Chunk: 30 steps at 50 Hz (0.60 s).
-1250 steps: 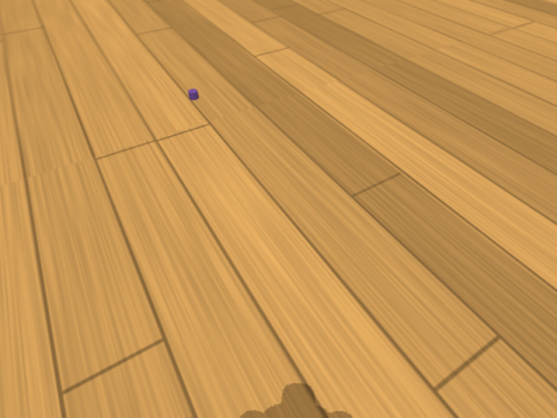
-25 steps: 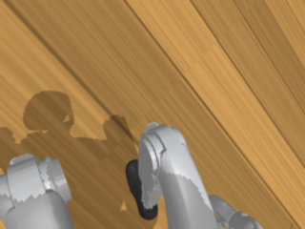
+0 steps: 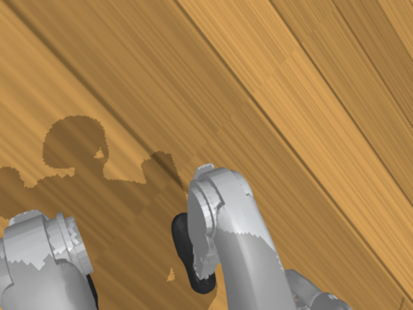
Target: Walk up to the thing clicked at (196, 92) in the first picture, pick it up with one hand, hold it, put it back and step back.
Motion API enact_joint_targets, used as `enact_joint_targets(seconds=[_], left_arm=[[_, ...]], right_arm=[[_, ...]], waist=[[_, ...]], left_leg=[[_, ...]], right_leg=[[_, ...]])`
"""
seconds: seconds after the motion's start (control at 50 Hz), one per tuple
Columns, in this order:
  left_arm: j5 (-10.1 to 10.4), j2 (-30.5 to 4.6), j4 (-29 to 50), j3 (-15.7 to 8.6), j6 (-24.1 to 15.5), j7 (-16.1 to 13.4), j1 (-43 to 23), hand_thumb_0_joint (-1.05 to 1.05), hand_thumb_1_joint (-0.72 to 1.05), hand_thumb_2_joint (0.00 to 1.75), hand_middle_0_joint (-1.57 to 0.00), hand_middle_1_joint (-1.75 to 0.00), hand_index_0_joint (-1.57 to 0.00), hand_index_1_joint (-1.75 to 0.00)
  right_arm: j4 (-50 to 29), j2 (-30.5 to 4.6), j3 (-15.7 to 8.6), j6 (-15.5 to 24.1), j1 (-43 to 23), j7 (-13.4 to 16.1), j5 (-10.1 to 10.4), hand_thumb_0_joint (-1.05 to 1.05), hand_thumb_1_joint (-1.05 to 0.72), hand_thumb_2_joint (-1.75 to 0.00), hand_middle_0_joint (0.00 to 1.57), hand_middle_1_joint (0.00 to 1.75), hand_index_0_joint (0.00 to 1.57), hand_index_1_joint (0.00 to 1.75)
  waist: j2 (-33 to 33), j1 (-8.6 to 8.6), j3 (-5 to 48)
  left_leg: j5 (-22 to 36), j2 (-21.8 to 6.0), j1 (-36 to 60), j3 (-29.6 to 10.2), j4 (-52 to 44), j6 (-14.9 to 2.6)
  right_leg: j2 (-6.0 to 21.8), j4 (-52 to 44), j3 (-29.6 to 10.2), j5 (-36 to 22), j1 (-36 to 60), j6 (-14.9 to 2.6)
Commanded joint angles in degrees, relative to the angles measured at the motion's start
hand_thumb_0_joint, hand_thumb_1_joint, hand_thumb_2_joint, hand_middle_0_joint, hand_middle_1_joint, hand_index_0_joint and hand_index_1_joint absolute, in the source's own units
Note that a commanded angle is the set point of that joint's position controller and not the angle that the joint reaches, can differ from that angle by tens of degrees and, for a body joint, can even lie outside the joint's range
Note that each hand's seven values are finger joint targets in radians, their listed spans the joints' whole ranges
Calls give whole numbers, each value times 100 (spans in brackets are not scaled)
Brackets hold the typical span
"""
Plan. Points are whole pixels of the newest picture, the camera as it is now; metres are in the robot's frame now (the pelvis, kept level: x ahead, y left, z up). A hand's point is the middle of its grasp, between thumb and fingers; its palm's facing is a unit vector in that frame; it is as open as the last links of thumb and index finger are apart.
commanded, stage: close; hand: left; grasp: from above
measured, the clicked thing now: out of the picture +0.41 +0.37 -0.27
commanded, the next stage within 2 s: settle in 0.12 s
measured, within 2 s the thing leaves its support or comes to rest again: leaves its support in 0.50 s
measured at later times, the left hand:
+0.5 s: hand out of the picture +0.40 +0.36 -0.24, palm faces -0.42 -0.18 -0.89, open 7.7 cm
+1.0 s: hand out of the picture +0.39 +0.37 -0.14, palm faces -0.46 -0.14 -0.87, open 7.0 cm
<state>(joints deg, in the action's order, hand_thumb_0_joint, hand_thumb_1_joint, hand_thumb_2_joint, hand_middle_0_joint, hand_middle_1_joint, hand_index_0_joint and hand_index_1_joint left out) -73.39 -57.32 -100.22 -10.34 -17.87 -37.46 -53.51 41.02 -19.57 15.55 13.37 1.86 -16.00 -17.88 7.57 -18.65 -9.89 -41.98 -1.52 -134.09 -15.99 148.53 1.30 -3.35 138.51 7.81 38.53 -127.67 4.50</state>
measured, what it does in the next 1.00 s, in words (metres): stands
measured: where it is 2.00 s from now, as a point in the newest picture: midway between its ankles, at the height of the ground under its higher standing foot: (147, 293)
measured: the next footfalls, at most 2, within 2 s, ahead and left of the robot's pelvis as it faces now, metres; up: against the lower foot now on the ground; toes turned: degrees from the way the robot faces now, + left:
none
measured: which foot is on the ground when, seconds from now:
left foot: down 0.00-1.00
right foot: down 0.00-1.00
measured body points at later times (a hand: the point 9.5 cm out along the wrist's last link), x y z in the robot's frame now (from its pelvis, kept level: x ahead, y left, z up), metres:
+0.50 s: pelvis +0.00 +0.00 +0.00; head +0.26 +0.14 +0.35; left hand +0.42 +0.36 -0.19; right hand +0.10 -0.26 -0.06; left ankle +0.06 +0.13 -0.26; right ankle +0.11 -0.13 -0.26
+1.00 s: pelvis +0.00 +0.00 +0.03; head +0.22 +0.10 +0.41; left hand +0.41 +0.37 -0.09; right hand +0.12 -0.26 -0.08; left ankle +0.06 +0.13 -0.26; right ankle +0.11 -0.13 -0.26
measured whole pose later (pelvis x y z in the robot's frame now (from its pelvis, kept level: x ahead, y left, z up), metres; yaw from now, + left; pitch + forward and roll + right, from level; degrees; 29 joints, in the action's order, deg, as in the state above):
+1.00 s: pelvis +0.00 +0.00 +0.03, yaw +5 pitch +32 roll -10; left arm -70.6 -45.7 -80.5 -6.3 -14.8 -20.2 -50.3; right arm 40.8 -17.5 5.6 5.2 4.9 -14.0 -9.2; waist 0.5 -11.7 1.1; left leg -39.1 -0.5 -134.0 -10.7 140.5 0.7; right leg -0.6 134.2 4.5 38.8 -127.8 3.3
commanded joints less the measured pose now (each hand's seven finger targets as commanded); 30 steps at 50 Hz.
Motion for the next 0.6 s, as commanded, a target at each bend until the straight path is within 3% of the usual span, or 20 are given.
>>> enact_joint_targets(seconds=[0.0, 0.04, 0.08, 0.12, 0.16, 0.2, 0.24, 0.26, 0.28, 0.34, 0.44, 0.46, 0.48, 0.5, 0.52, 0.54, 0.56, 0.58], left_arm=[[68, -1356, 496, -6, 9, -199, -870, 0, 51, 42, -79, -60, -84, -55], [16, -1417, 505, 5, 15, -199, -1047, 0, 52, 44, -81, -57, -85, -53], [1, -1416, 383, -80, 45, -233, -882, 0, 55, 47, -83, -59, -87, -55], [-20, -1407, 447, -63, 47, -269, -950, 0, 58, 46, -86, -57, -90, -53], [-22, -1189, 749, 172, 33, -262, -1292, 0, 60, 47, -87, -58, -91, -54], [-88, -1297, 212, 101, 105, -262, -911, 0, 61, 48, -88, -59, -92, -55], [-78, -1436, 304, -55, 107, -311, -892, 0, 53, 53, -86, -64, -91, -60], [-92, -1318, 506, 120, 108, -272, -1124, 0, 54, 51, -86, -65, -91, -60], [-71, -1352, 347, 33, 154, -276, -1028, 0, 51, 52, -85, -65, -90, -60], [-76, -1529, 779, -67, 178, -223, -1215, 0, 50, 52, -83, -67, -88, -62], [3, -1417, 1124, -185, 239, -115, -1121, 0, 51, 52, -84, -68, -89, -62], [17, -1233, 1452, -68, 244, -50, -1234, 0, 52, 55, -85, -68, -90, -63], [51, -1206, 1452, -109, 280, -6, -1130, 0, 53, 54, -85, -68, -90, -63], [87, -1184, 1842, -57, 266, 57, -1319, 0, 53, 54, -85, -70, -90, -64], [147, -1228, 1929, -208, 287, 92, -1121, 0, 52, 56, -85, -70, -90, -65], [161, -1157, 1986, -142, 317, 155, -1082, 0, 53, 56, -85, -72, -90, -66], [155, -883, 1959, 20, 356, 253, -1016, 0, 53, 55, -85, -70, -90, -65], [179, -867, 2076, -4, 373, 324, -1107, 0, 54, 54, -85, -70, -91, -65]], right_arm=[[41, -1903, -615, -28, 891, 128, 37, 0, -88, -89, 20, 30, 20, 30], [48, -1854, -565, -25, 965, 119, 43, 0, -88, -89, 20, 30, 20, 30], [80, -1852, -592, -64, 929, 137, 11, 0, -88, -89, 20, 30, 20, 30], [94, -1886, -608, -82, 991, 160, 16, 0, -88, -89, 20, 30, 20, 30], [55, -1834, -585, -60, 914, 145, -1, 0, -88, -89, 20, 30, 20, 30], [64, -1907, -608, -43, 903, 148, -9, 0, -88, -89, 20, 30, 20, 30], [124, -1874, -599, -67, 890, 174, 17, 0, -90, -90, 20, 30, 20, 30], [65, -1901, -632, -39, 850, 149, -10, 0, -90, -90, 20, 30, 20, 30], [72, -1890, -633, -48, 885, 163, -25, 0, -90, -90, 20, 30, 20, 30], [27, -1893, -696, -46, 891, 159, 62, 0, -90, -90, 20, 30, 20, 30], [81, -1830, -821, -64, 925, 112, 80, 0, -90, -90, 20, 30, 20, 30], [12, -1779, -849, -64, 884, 99, 92, 0, -90, -90, 20, 30, 20, 30], [72, -1772, -896, -70, 923, 76, 102, 0, -90, -90, 20, 30, 20, 30], [66, -1753, -943, -70, 920, 67, 143, 0, -90, -90, 20, 30, 20, 30], [61, -1762, -1010, -86, 920, 65, 196, 0, -90, -90, 20, 30, 20, 30], [29, -1738, -1049, -120, 899, 53, 249, 0, -90, -90, 20, 30, 20, 30], [106, -1663, -1098, -152, 981, 32, 269, 0, -90, -90, 20, 30, 20, 30], [93, -1674, -1171, -192, 1022, 28, 305, 0, -90, -90, 20, 30, 20, 30]], waist=[[-2511, -44, 3752], [-2540, -124, 3714], [-2557, -60, 3727], [-2501, -99, 3757], [-2642, -135, 3747], [-2624, -161, 3555], [-2583, -67, 3615], [-2649, -126, 3618], [-2638, -131, 3595], [-2943, 1, 3922], [-3088, 52, 4141], [-3265, 111, 4271], [-3354, 104, 4319], [-3516, 177, 4530], [-3598, 286, 4691], [-3600, 331, 4707], [-3521, 294, 4577], [-3452, 295, 4605]], left_leg=[[1153, -80, 2525, 727, -1579, -169], [1211, -74, 2534, 722, -1491, -167], [1219, -86, 2517, 726, -1508, -164], [1265, -84, 2467, 754, -1487, -183], [1281, -65, 2555, 745, -1508, -158], [1162, -76, 2565, 730, -1561, -145], [1157, -73, 2533, 731, -1564, -141], [1130, -59, 2531, 746, -1527, -155], [1099, -74, 2558, 766, -1587, -156], [1212, -56, 2756, 750, -1644, -119], [1423, -41, 2810, 803, -1617, -110], [1500, -27, 2930, 829, -1682, -87], [1544, -33, 3074, 801, -1713, -59], [1633, -31, 3210, 806, -1765, -35], [1707, -17, 3323, 793, -1826, -18], [1668, -14, 3261, 809, -1856, -26], [1599, -8, 3168, 857, -1843, -36], [1561, 2, 3132, 866, -1870, -47]], right_leg=[[-212, -1177, 730, -1280, 1977, -507], [-174, -1052, 740, -1350, 1882, -497], [-208, -1102, 726, -1368, 1934, -501], [-215, -1159, 682, -1439, 2011, -486], [-200, -1093, 744, -1437, 1862, -503], [-208, -1072, 760, -1325, 1782, -519], [-199, -1081, 746, -1292, 1864, -519], [-180, -1082, 749, -1272, 1752, -506], [-191, -1141, 706, -1275, 1869, -518], [-163, -1038, 725, -1328, 1796, -545], [-129, -1012, 721, -1536, 1779, -536], [-136, -1038, 711, -1574, 1766, -550], [-112, -968, 732, -1599, 1704, -564], [-110, -962, 709, -1641, 1676, -579], [-84, -944, 709, -1680, 1692, -594], [-85, -956, 681, -1638, 1610, -608], [-84, -1000, 645, -1606, 1550, -608], [-82, -1048, 631, -1570, 1515, -600]])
